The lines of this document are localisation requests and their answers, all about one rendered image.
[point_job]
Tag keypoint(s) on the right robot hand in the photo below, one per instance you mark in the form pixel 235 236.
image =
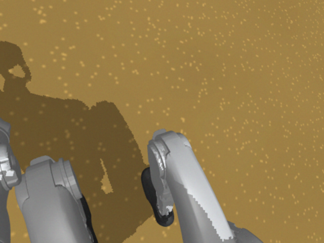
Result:
pixel 243 235

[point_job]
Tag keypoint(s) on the right robot foot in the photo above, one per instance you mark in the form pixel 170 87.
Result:
pixel 150 193

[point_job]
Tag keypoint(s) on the left robot foot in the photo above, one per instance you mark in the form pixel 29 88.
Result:
pixel 88 221

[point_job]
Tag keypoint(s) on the left robot arm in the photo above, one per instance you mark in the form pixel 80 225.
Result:
pixel 10 176

